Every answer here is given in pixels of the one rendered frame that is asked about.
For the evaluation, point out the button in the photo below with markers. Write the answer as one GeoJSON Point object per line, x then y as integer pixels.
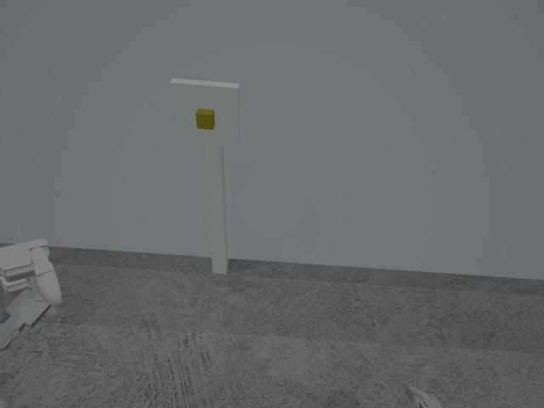
{"type": "Point", "coordinates": [205, 119]}

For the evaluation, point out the left robot hand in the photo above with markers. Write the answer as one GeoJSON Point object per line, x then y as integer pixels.
{"type": "Point", "coordinates": [25, 270]}

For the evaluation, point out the panel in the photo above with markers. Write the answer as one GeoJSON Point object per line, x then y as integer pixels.
{"type": "Point", "coordinates": [224, 99]}

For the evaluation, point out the right robot hand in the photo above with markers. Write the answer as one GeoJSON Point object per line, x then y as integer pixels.
{"type": "Point", "coordinates": [421, 399]}

